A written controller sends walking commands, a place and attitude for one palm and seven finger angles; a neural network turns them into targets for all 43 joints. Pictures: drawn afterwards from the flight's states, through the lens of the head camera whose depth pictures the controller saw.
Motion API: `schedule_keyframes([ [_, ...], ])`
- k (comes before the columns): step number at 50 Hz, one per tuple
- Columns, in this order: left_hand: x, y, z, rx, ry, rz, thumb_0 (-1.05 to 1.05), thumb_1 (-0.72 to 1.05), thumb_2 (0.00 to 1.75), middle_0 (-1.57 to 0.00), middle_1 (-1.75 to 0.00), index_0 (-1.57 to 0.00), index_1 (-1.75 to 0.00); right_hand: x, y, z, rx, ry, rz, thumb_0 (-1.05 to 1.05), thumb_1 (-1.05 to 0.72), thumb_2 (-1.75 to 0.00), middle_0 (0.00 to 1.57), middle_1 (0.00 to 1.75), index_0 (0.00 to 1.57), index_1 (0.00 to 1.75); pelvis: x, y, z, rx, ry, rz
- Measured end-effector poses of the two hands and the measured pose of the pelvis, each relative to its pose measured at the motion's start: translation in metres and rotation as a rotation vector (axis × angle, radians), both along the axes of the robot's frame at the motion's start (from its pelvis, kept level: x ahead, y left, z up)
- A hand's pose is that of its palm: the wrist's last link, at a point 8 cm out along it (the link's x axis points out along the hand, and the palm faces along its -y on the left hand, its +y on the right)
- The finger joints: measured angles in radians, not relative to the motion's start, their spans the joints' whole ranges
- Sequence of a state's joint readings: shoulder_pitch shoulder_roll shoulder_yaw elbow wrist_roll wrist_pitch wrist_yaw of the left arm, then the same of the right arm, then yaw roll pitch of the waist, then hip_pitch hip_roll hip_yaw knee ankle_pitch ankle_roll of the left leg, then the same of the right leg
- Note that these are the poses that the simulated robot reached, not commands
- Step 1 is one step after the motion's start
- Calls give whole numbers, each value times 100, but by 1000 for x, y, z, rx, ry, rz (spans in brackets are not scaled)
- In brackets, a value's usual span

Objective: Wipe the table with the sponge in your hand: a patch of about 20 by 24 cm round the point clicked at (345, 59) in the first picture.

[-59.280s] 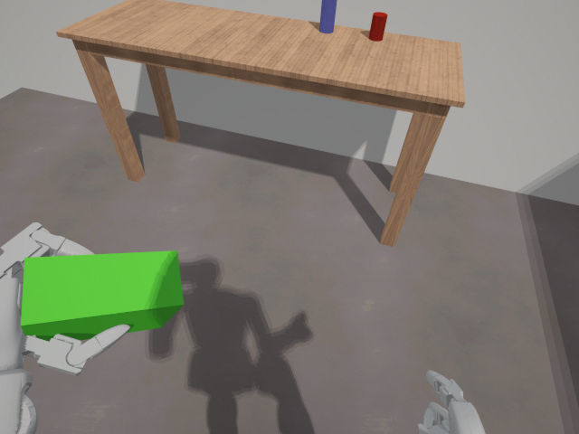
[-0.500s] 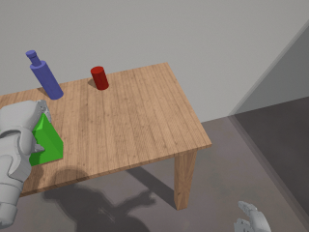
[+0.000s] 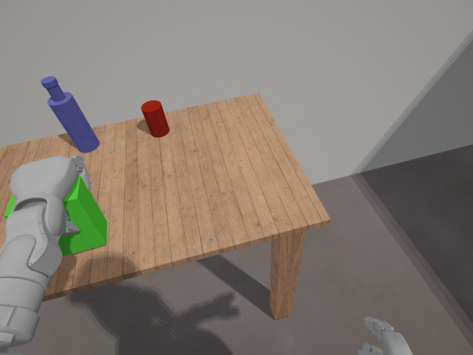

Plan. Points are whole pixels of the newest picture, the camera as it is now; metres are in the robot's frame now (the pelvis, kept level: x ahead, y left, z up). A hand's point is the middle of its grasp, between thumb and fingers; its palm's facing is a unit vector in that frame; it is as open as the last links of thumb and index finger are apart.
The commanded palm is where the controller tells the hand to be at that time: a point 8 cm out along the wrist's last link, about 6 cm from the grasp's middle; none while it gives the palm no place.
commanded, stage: move the sponge above the wiping area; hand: left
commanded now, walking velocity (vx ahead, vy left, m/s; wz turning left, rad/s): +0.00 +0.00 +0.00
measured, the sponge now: (68, 226) +0.31 +0.35 +0.04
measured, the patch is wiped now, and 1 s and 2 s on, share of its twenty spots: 0.00 0.00 0.00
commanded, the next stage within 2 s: lower the sponge onto the table in 1.74 s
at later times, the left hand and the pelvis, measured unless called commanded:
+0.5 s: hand (64, 211) +0.31 +0.32 +0.10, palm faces -0.13 -0.03 -0.99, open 10.1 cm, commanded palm +0.29 +0.32 +0.16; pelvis +0.00 -0.01 +0.00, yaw +1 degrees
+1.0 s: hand (69, 225) +0.30 +0.32 +0.08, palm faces -0.22 -0.06 -0.97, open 10.0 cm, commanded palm +0.29 +0.32 +0.16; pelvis -0.01 -0.01 +0.00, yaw +1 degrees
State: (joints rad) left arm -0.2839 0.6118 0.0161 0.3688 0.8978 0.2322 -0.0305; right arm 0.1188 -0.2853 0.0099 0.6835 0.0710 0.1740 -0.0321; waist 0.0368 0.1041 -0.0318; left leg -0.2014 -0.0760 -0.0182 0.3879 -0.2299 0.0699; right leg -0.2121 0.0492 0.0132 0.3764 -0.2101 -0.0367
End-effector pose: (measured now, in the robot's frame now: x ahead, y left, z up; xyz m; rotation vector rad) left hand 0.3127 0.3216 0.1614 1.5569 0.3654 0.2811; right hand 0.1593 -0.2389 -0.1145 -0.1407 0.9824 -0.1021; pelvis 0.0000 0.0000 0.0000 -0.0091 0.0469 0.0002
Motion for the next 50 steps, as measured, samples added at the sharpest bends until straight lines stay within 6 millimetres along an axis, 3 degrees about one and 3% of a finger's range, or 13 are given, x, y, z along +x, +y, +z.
schedule_keyframes([
  [6, -15, -23, -27, -64, 87, -119, 0, -53, 105, -75, -137, -76, -137, 8, -1, 4, -30, -15, 28, 1, -91, -90, 20, 30, 20, 30, 2, 1, 0, -1, -16, 11],
  [10, -18, -35, -25, -36, 27, -216, 0, -53, 105, -75, -137, -76, -137, 15, -1, 9, -57, -31, 47, 1, -91, -90, 20, 30, 20, 30, 1, -1, -1, -2, -22, 9],
  [18, -12, -4, 15, 37, -110, -55, 0, -53, 105, -75, -137, -76, -137, 23, 1, 10, -26, -48, 46, 1, -91, -90, 20, 30, 20, 30, -1, -5, 0, -1, -14, 7],
  [23, -14, 3, 6, 0, 10, 43, 0, -53, 105, -75, -137, -76, -137, 23, 0, 7, -4, -49, 44, 1, -91, -90, 20, 30, 20, 30, -1, -5, 0, 0, -15, 18],
  [29, -15, -29, -26, -69, 121, -126, 0, -53, 105, -75, -137, -76, -137, 17, -5, 10, -33, -51, 47, 1, -91, -90, 20, 30, 20, 30, -1, -8, 0, 1, -24, 10],
  [33, -17, -45, -20, -33, 30, -258, 0, -53, 104, -76, -137, -77, -137, 10, -10, 12, -60, -41, 37, 1, -91, -90, 20, 30, 20, 30, -1, -11, -1, 1, -28, -6],
  [36, -17, -36, -4, 22, -64, -237, 0, -53, 104, -76, -137, -77, -137, 5, -13, 10, -61, -26, 24, 1, -91, -90, 20, 30, 20, 30, -2, -12, -1, 1, -25, -16],
  [42, -22, 6, 23, 41, -118, 12, 0, -53, 104, -76, -137, -77, -137, 0, -17, 2, -28, -1, 1, 1, -91, -90, 20, 30, 20, 30, -3, -12, 0, 2, -20, -8],
  [46, -27, 18, 3, 0, 38, 120, 0, -53, 104, -75, -138, -76, -138, 2, -18, 0, -25, -7, 5, 1, -91, -90, 20, 30, 20, 30, -5, -11, 0, 2, -21, 12],
  [50, -23, -7, -28, -59, 169, -7, 0, -53, 104, -75, -138, -76, -138, 5, -17, 4, -55, -29, 33, 1, -91, -90, 20, 30, 20, 30, -8, -10, -1, 1, -23, 24],
])
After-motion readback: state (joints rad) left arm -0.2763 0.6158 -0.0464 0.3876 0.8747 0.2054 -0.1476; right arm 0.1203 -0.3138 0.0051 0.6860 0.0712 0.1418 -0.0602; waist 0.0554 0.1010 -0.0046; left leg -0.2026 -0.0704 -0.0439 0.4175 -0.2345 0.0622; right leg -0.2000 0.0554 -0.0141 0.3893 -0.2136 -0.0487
